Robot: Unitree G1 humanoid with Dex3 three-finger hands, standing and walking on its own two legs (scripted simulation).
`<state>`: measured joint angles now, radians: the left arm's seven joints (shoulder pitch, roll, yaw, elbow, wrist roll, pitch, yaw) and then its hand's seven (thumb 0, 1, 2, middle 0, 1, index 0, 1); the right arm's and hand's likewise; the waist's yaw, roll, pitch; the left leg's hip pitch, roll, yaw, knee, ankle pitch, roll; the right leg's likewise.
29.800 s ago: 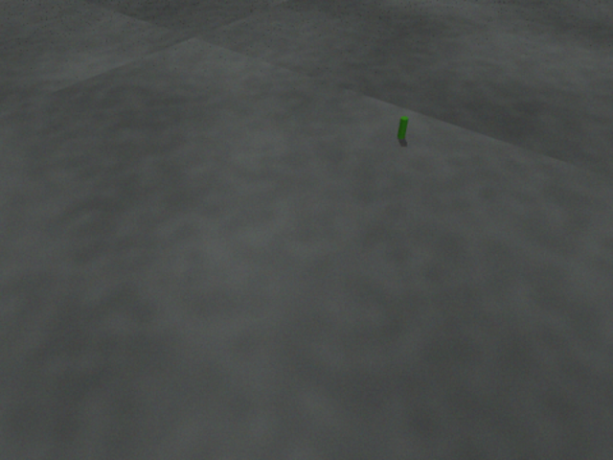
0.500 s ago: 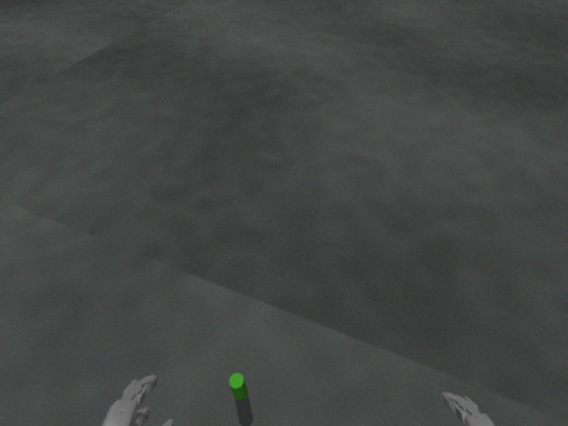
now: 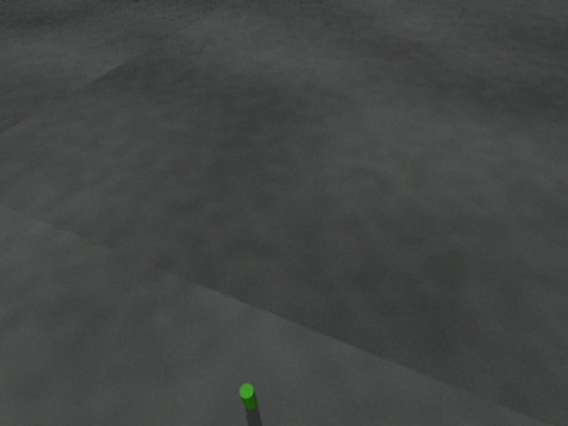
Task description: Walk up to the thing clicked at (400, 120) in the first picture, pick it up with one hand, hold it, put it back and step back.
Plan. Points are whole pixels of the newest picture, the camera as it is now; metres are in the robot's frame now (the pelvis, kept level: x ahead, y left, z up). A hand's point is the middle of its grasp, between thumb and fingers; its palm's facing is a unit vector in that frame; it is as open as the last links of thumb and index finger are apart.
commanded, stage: stand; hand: left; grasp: from the side
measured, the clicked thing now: (248, 397) +0.38 +0.17 -0.71
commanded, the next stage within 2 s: step back in 1.56 s
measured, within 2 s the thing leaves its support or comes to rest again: neither
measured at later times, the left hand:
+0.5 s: hand out of the picture +0.06 +0.24 -0.15, palm faces -0.01 -0.94 -0.35, open 7.4 cm
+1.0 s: hand out of the picture +0.07 +0.24 -0.15, palm faces -0.01 -0.94 -0.34, open 7.4 cm
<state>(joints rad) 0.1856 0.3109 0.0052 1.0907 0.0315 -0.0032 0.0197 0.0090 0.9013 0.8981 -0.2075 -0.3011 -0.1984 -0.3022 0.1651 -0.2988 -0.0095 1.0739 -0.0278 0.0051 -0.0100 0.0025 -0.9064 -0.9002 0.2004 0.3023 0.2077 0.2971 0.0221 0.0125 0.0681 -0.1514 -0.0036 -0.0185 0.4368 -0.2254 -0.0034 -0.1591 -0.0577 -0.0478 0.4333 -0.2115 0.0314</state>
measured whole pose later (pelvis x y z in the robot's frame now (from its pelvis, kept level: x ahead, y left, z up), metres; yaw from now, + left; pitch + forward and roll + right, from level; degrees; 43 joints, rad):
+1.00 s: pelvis +0.01 -0.01 +0.01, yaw +0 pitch -3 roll +0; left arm 0.10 0.32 0.01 1.17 0.02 -0.01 0.00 0.01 0.90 0.90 -0.21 -0.30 -0.20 -0.30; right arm 0.12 -0.33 0.00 1.15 -0.02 0.00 0.00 0.00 -0.91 -0.90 0.20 0.30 0.21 0.30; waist 0.01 0.02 0.06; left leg -0.09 0.02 -0.02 0.32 -0.18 -0.02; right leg -0.11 -0.04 -0.05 0.33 -0.17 0.02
